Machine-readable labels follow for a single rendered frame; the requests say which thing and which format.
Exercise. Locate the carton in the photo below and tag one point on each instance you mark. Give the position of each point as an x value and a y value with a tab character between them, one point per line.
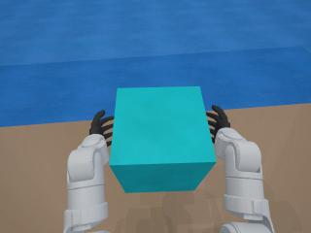
161	139

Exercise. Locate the robot left forearm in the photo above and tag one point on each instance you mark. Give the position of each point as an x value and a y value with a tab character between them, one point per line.
86	206

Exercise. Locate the robot right forearm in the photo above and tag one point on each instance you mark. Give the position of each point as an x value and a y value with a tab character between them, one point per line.
244	195

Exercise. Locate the right robot upper arm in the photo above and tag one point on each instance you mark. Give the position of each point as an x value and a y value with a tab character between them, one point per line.
244	227

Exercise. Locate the robot right hand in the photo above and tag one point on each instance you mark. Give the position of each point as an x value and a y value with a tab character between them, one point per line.
221	121

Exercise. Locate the robot left hand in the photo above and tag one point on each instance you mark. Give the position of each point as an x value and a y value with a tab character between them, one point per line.
96	126

